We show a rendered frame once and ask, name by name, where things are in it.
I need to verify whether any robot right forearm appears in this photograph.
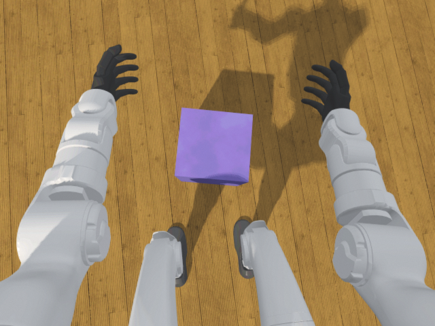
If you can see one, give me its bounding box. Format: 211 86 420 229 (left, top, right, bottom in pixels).
319 108 427 274

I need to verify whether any robot left upper arm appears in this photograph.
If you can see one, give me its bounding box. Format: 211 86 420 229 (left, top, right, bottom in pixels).
0 200 111 326

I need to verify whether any robot right thigh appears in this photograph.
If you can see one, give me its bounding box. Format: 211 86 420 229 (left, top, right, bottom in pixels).
241 227 315 326

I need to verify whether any robot left forearm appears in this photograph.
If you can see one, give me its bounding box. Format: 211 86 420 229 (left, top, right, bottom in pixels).
16 89 118 261

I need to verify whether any right robot foot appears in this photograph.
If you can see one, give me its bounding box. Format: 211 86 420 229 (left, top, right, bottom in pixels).
233 219 254 279

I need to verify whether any carton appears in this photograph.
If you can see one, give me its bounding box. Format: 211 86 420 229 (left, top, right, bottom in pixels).
175 107 253 186

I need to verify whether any right robot hand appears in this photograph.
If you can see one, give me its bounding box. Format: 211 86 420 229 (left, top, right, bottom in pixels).
301 60 351 122

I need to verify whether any robot right upper arm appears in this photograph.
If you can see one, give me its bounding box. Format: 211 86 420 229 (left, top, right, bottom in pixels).
332 223 435 326

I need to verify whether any left robot hand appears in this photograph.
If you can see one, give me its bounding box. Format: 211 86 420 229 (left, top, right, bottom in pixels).
91 44 139 102

